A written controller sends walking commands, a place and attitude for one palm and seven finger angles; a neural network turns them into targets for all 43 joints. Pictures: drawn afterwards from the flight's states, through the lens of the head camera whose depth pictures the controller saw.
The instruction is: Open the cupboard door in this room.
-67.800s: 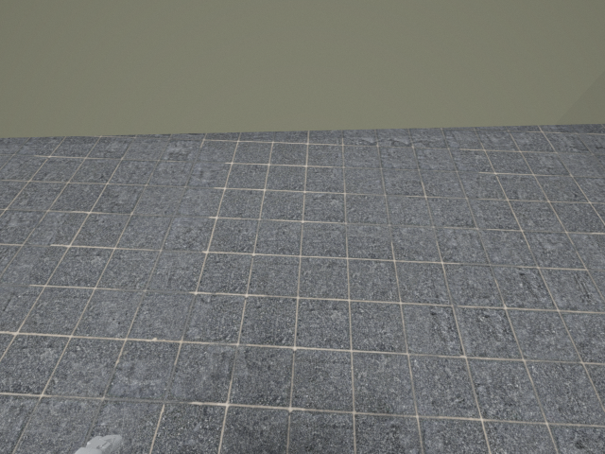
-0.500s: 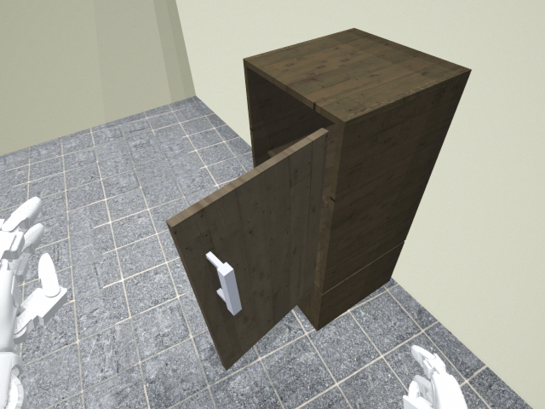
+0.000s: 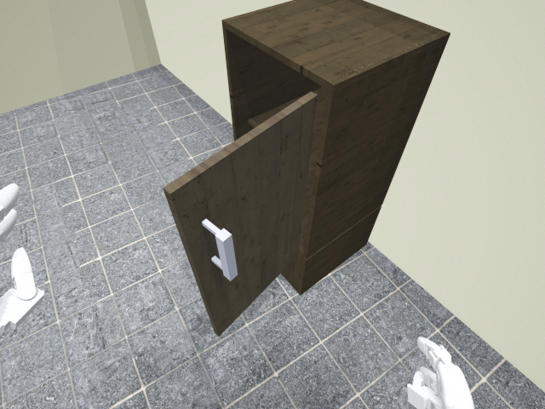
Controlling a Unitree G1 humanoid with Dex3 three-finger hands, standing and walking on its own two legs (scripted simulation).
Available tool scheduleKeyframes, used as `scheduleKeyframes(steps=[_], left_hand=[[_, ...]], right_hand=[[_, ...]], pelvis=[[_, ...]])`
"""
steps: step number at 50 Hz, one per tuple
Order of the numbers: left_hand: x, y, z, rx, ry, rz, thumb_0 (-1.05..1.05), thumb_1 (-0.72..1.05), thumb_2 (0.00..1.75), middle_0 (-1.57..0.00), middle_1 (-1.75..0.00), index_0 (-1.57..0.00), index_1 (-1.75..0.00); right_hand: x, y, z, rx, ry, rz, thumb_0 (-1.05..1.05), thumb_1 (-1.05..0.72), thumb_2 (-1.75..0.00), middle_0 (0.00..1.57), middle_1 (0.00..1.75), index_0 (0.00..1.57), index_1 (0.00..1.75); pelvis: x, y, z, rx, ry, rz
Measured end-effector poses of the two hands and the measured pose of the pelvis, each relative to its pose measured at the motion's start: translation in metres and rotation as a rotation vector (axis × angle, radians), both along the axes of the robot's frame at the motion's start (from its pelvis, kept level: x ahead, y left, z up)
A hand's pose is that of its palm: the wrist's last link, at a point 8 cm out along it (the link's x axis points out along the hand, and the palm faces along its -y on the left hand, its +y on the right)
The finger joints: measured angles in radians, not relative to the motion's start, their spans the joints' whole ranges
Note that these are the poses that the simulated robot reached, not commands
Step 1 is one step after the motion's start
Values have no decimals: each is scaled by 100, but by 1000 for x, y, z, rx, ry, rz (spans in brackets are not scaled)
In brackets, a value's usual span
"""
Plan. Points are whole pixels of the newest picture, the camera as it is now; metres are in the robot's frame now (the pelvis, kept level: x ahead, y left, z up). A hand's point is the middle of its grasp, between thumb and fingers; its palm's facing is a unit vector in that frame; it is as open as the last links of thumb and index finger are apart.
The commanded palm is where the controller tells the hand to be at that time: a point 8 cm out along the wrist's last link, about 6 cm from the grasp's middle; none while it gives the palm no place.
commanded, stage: step back with the hand held close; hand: left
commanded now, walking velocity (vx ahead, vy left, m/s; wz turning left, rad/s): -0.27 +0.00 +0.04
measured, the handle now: (219, 250) +0.39 +0.13 -0.04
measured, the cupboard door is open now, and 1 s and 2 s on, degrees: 100 100 100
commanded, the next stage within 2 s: stop stepping back and stand still in 0.84 s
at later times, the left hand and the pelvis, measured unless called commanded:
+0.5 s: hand out of the picture +0.12 +0.28 +0.16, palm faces +0.46 -0.76 -0.46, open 7.4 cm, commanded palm +0.04 +0.32 +0.18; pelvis -0.08 +0.01 -0.02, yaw +4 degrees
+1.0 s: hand out of the picture +0.02 +0.23 +0.17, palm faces +0.31 -0.81 -0.50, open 7.4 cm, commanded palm -0.05 +0.28 +0.18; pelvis -0.20 -0.01 -0.02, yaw -2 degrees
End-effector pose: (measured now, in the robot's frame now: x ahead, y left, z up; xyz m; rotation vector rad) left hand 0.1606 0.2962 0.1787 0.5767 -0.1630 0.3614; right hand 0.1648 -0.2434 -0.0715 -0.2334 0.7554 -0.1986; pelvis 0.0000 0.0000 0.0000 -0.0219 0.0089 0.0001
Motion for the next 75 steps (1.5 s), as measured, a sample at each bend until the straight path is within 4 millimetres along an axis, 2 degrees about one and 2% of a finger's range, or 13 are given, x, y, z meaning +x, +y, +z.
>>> scheduleKeyframes(steps=[9,15,20,30,36,41,46,50,53,59,64,70,75], left_hand=[[-40,12,-2,46,-61,44,1,89,89,-21,-30,-21,-31],[-69,9,0,43,-104,78,1,89,90,-21,-30,-21,-31],[-81,5,-1,0,-138,41,1,89,90,-21,-30,-21,-31],[-108,28,10,48,-159,32,1,89,89,-21,-30,-21,-31],[-130,8,2,7,-164,3,1,89,90,-20,-30,-20,-31],[-129,-12,2,-11,-186,-112,1,89,90,-21,-30,-21,-31],[-137,-14,8,7,-180,-173,1,89,89,-21,-30,-21,-31],[-174,-21,8,48,-129,-171,1,89,89,-21,-30,-21,-31],[-209,-23,10,56,-98,-142,1,89,89,-21,-30,-21,-31],[-241,3,3,-20,-153,32,1,89,89,-21,-30,-21,-31],[-248,15,-9,-77,-128,76,1,89,90,-21,-30,-21,-31],[-260,-1,1,-14,-104,-2,1,89,90,-21,-30,-20,-31],[-272,-8,7,18,-104,18,1,89,90,-21,-30,-21,-31]], right_hand=[[-30,15,-11,-7,-5,59,1,-91,-90,21,30,20,30],[-40,20,-20,10,-4,108,1,-91,-90,21,30,21,30],[-51,18,-17,-11,5,106,1,-91,-90,21,30,21,30],[-82,29,-1,-20,-36,93,1,-91,-90,20,30,20,30],[-99,33,-9,21,-56,137,1,-90,-90,21,30,21,30],[-135,24,-18,13,-22,73,1,-90,-90,21,30,21,30],[-178,8,-8,-1,-47,6,1,-91,-90,21,30,21,30],[-212,-8,-7,-2,-75,-14,1,-90,-90,21,30,21,30],[-242,-19,-8,-24,-5,-23,1,-91,-90,21,30,21,30],[-286,-25,-11,-92,87,-27,1,-91,-90,20,30,20,30],[-297,-10,-12,-60,60,-25,1,-91,-90,20,30,20,30],[-294,19,-7,32,-39,13,1,-91,-90,20,30,20,30],[-289,26,-15,77,-39,46,1,-90,-90,21,30,21,30]], pelvis=[[-29,4,-10,-5,-9,51],[-47,-2,-15,-12,-11,62],[-61,2,-15,-16,-13,60],[-94,7,-9,-71,13,60],[-123,-3,-16,-9,76,-18],[-142,0,-18,-36,15,-44],[-173,-6,-17,-25,-11,-47],[-203,-13,-20,-19,-13,-37],[-212,-12,-13,9,-3,-42],[-224,-5,-6,10,15,-11],[-246,3,-4,18,-15,-8],[-261,0,-3,21,-28,-12],[-263,-8,-5,18,-25,0]])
